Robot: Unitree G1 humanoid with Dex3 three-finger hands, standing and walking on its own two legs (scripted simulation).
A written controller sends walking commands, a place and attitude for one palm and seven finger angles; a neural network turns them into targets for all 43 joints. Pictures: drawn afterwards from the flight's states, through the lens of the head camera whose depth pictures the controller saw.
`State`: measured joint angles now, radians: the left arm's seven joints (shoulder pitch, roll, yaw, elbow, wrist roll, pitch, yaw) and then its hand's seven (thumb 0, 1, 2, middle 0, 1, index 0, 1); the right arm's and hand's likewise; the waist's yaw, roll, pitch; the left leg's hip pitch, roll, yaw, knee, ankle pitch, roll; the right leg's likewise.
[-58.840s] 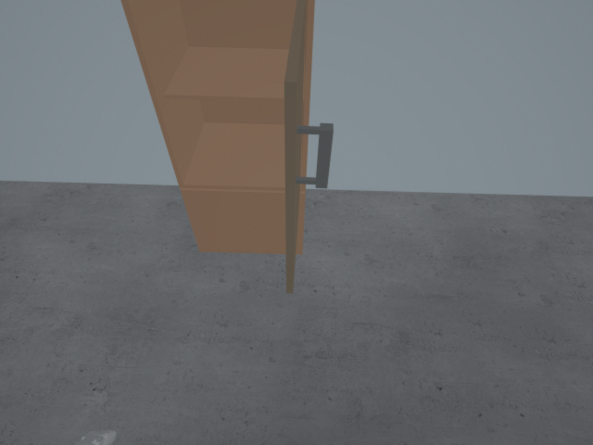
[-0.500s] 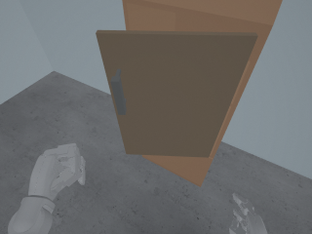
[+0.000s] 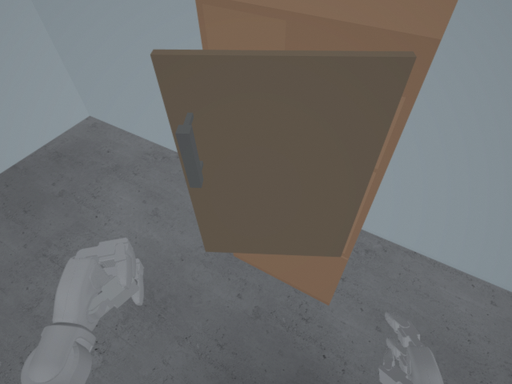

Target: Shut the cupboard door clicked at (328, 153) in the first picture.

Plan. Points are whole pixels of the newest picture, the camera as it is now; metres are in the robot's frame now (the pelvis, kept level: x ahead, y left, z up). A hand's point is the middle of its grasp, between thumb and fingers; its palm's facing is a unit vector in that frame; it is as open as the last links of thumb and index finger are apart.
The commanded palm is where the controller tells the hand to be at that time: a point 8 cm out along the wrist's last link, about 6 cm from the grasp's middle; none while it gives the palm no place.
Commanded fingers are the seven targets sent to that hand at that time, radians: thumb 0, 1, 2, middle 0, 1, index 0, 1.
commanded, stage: bring the fist close to the handle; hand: left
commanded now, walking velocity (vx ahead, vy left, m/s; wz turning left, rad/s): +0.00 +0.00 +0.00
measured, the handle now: (193, 151) +0.49 +0.16 +0.09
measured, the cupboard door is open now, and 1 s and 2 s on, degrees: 27 27 18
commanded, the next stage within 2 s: push the door shut along its arc in 1.32 s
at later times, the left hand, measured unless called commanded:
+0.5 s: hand (176, 230) +0.31 +0.15 +0.09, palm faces +0.00 -1.00 -0.02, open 3.1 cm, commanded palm +0.30 +0.20 +0.09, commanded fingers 0.00 0.90 0.90 -1.30 -1.50 -1.30 -1.50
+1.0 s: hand (210, 185) +0.40 +0.11 +0.10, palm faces +0.01 -1.00 -0.02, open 3.1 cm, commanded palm +0.38 +0.17 +0.09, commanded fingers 0.00 0.90 0.90 -1.30 -1.50 -1.30 -1.50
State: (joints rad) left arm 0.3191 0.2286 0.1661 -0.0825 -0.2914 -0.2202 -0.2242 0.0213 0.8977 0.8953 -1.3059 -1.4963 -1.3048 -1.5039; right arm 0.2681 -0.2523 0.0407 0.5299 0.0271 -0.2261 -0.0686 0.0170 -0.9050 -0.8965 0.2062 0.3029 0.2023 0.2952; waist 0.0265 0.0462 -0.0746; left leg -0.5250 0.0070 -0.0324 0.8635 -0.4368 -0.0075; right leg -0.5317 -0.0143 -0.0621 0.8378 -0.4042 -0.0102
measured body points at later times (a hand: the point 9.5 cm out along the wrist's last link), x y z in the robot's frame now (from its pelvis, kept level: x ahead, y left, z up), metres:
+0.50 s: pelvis +0.00 +0.01 +0.00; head +0.03 +0.00 +0.45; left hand +0.31 +0.20 +0.10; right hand +0.16 -0.23 -0.09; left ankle +0.00 +0.12 -0.70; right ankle +0.01 -0.11 -0.70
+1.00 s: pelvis -0.01 +0.00 +0.00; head +0.04 -0.02 +0.45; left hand +0.40 +0.17 +0.10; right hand +0.10 -0.25 -0.11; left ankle +0.00 +0.12 -0.70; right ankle +0.01 -0.11 -0.70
